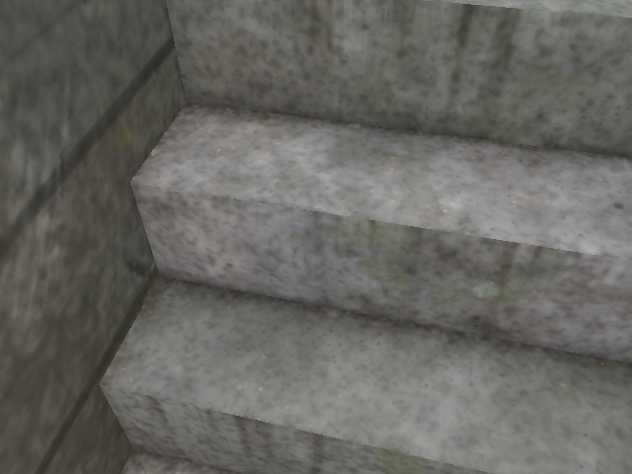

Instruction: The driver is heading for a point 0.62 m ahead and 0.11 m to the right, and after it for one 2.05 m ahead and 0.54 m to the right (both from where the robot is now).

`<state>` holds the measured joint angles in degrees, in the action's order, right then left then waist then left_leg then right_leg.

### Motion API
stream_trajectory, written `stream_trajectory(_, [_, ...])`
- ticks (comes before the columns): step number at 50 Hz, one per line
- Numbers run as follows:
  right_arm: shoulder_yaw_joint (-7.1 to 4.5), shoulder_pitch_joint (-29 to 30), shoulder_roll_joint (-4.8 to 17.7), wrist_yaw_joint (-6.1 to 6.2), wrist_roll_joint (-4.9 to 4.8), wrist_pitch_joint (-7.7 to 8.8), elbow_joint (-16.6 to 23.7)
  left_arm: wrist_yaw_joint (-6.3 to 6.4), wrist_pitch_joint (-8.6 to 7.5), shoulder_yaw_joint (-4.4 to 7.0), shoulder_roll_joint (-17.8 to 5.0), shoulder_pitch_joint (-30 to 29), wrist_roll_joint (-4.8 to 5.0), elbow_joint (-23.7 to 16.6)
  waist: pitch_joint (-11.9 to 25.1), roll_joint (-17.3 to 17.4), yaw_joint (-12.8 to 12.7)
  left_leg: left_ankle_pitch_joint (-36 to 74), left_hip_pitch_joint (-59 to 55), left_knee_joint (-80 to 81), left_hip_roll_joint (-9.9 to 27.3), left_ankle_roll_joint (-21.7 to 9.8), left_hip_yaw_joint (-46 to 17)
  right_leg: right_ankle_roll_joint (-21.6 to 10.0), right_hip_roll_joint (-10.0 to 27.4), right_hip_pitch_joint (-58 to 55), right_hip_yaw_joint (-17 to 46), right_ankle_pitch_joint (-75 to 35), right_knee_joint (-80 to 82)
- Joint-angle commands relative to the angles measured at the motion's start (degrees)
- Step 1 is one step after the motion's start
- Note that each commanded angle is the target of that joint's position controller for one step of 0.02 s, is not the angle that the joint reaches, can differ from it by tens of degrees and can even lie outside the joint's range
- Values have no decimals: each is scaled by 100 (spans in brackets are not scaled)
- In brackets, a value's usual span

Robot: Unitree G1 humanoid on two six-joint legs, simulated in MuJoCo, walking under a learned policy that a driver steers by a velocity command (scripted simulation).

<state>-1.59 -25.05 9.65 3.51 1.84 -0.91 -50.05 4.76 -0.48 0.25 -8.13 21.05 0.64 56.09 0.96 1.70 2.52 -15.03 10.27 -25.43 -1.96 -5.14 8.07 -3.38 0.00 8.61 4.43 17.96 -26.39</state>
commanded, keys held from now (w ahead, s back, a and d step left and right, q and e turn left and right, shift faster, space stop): w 0.16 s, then no key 0.60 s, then w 0.02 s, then w+e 0.22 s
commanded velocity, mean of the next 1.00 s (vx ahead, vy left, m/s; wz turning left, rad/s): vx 0.17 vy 0.00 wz -0.05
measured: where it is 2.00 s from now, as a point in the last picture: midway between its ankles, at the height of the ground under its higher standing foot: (355, 452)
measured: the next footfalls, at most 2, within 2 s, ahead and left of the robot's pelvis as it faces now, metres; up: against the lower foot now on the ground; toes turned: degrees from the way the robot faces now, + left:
right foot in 0.40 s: +0.08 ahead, -0.04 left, +0.00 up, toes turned -1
left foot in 0.70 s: +0.15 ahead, +0.19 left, +0.00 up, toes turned -2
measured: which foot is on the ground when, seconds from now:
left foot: down 0.00-0.38, up 0.40-0.68, down 0.70-1.00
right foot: down 0.00-0.16, up 0.18-0.38, down 0.40-0.90, up 0.92-1.00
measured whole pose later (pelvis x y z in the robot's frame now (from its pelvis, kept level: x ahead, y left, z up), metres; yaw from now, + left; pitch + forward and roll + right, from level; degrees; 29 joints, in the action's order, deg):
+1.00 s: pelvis +0.12 +0.10 -0.01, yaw -7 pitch +8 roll +0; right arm -0.9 -16.0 10.4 -3.5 3.1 0.7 -58.9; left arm -5.0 2.8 2.8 -9.0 20.8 -1.6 59.9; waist 7.5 0.2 3.8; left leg -17.6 21.7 -30.3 -0.8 -5.9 6.0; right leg -7.1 -0.4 31.8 3.8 20.3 -65.5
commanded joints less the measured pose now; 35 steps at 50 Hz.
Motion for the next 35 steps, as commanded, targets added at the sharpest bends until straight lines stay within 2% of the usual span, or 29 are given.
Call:
stream_trajectory(1, [-128,114,469,-10,-74,68,428,-5,-82,223,-853,163,42,-359,-885,-534,-189,-599,998,-361,446,-49,-415,-927,596,901,1007,1851,481])
stream_trajectory(5, [-105,292,450,-99,-128,140,578,46,-141,331,-997,-46,88,-599,-680,-851,-193,-177,1380,-799,335,10,-245,-1364,851,1043,1755,2435,287])
stream_trajectory(7, [-85,240,475,-134,-103,180,501,39,-167,327,-922,-148,62,-653,-584,-278,-136,-15,929,-135,335,-1,-227,-1178,514,1231,1201,1703,-323])
stream_trajectory(8, [-102,-257,556,-151,-63,211,235,72,-204,355,-874,-377,5,-662,-438,106,88,205,332,379,499,27,-497,-939,120,1413,565,1031,-1001])
stream_trajectory(9, [-163,-317,760,-125,38,235,109,49,-242,344,-742,-169,50,-601,-167,792,39,1071,-338,693,926,-142,-1190,-711,-129,1668,-2,401,-1794])
stream_trajectory(10, [-222,-487,979,-83,109,231,1,12,-286,362,-720,208,60,-467,162,1084,2,1838,-965,897,1395,-420,-1923,-502,-242,1985,-307,706,-2468])
stream_trajectory(11, [-210,-392,956,-34,148,234,-37,-27,-338,391,-764,193,62,-394,132,793,0,2547,-1210,869,1639,-685,-2110,-381,-123,2322,-336,929,-3007])
stream_trajectory(12, [-156,-212,737,45,202,294,67,-84,-385,377,-678,-287,65,-487,-11,162,39,3276,-858,849,1799,-698,-2087,-192,-121,2304,-136,772,-3619])
stream_trajectory(14, [-128,427,796,173,319,329,-31,-84,-276,360,-395,-188,60,-503,155,-154,-426,5652,-760,492,1638,-710,-1456,84,-204,2167,-213,1052,-4436])
stream_trajectory(15, [-48,915,707,247,291,295,42,-108,-213,254,-162,-246,48,-573,186,-149,-699,6721,-842,569,1356,-430,-768,112,-131,1825,-446,1161,-3374])
stream_trajectory(16, [17,1332,595,303,179,257,101,-90,-157,186,-95,-255,8,-540,182,24,-835,8082,-826,675,1193,-225,-419,117,-261,1248,-874,1524,-2133])
stream_trajectory(17, [-5,1407,700,302,78,169,71,-62,-132,190,-196,-74,-17,-441,253,269,-955,9511,-1121,309,1254,-204,-463,61,-358,953,-1026,1329,-1336])
stream_trajectory(18, [-52,1664,810,347,-27,92,136,-3,-150,248,-346,880,-17,-102,433,397,-1354,9737,-1027,-656,1289,-160,-417,-26,-284,257,-885,433,-218])
stream_trajectory(19, [-72,2135,760,298,-238,42,220,41,-176,291,-435,2159,38,415,572,-105,-1960,8010,-419,-2452,885,56,-229,-350,-169,-735,-636,-1322,1432])
stream_trajectory(20, [-68,2039,488,151,-344,29,272,115,-123,267,-448,2316,-11,673,440,-1333,-1906,1250,1190,-4818,-21,404,-133,-874,520,-1415,71,-3153,1872])
stream_trajectory(21, [-22,1245,9,-4,-206,25,198,165,-164,126,-511,439,-84,200,-104,-901,-365,-566,2023,-6522,-101,362,-862,-779,763,-329,413,-5151,207])
stream_trajectory(22, [-61,741,11,-23,-203,-57,403,167,-247,314,-978,-303,-79,-277,-96,-1272,-31,-661,1713,-6898,-61,207,-1312,-1293,1253,562,1206,-4498,410])
stream_trajectory(23, [-120,517,218,12,-16,-155,481,133,-318,317,-981,-730,-62,-496,-349,-931,190,-887,1947,-7116,-27,153,-1405,-1540,1481,1053,1537,-2638,792])
stream_trajectory(24, [-186,698,457,77,121,-216,640,137,-375,238,-785,-964,-82,-623,-742,-528,188,-1157,2371,-7148,-111,146,-1401,-1544,1460,1243,1525,-1829,1026])
stream_trajectory(26, [-154,1072,401,107,143,-278,853,175,-476,188,-808,-871,-131,-670,-958,-216,44,-1016,2991,-6498,-94,223,-1286,-1336,1310,737,1212,-2412,1061])
stream_trajectory(27, [149,3356,-89,-468,-120,-209,2048,-576,-339,-226,19,-482,111,-244,-190,-762,286,-3041,4791,-6378,401,-73,-1479,-910,947,-271,545,-4563,-258])
stream_trajectory(28, [324,3458,-201,-776,121,-183,2078,-782,-156,-346,162,-264,107,-305,681,137,141,-3527,4852,-4790,608,54,-1121,-788,838,-999,591,-5383,-471])
stream_trajectory(29, [445,2741,-433,-1002,209,-251,1858,-839,41,-110,-527,-715,46,-615,998,27,371,-2931,3596,-3420,575,225,-388,-874,604,-234,-16,-6274,-339])
stream_trajectory(30, [465,1982,-502,-1111,98,-316,1381,-1050,262,244,-1437,-353,-219,-484,1187,-559,351,118,1813,-3687,450,395,-233,-1392,920,799,36,-7714,7])
stream_trajectory(31, [433,1237,-528,-1194,0,-327,1073,-1326,360,355,-1745,-218,-278,-296,1057,-670,757,1841,966,-4091,596,445,-483,-1592,1410,1476,199,-8571,270])
stream_trajectory(32, [215,1084,-1,-1181,-153,-339,909,-1403,304,359,-1653,-485,-85,-437,881,-360,899,1700,911,-3535,461,611,-306,-1539,1293,1258,-31,-8627,-1])
stream_trajectory(33, [116,1266,364,-1144,-108,-351,771,-1395,218,257,-1261,-681,52,-532,866,-183,808,1582,1251,-2283,374,557,-70,-1440,1120,672,-212,-8522,-377])
stream_trajectory(34, [32,1493,596,-1099,3,-375,664,-1355,201,181,-912,-577,219,-454,803,-231,621,1481,1674,-819,261,405,48,-1331,1065,-206,-111,-8402,-691])
stream_trajectory(35, [42,1438,500,-1022,9,-431,461,-1320,230,198,-825,-284,213,-258,722,-488,435,1670,1693,-191,159,242,2,-1210,1211,-653,27,-8206,-707])
Velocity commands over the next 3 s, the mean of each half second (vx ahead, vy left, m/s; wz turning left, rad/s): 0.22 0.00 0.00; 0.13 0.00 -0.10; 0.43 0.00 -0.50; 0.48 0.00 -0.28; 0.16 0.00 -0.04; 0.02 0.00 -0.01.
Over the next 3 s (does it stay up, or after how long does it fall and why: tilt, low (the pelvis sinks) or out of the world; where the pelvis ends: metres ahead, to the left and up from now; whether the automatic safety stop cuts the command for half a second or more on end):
stays up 0.57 -0.12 0.51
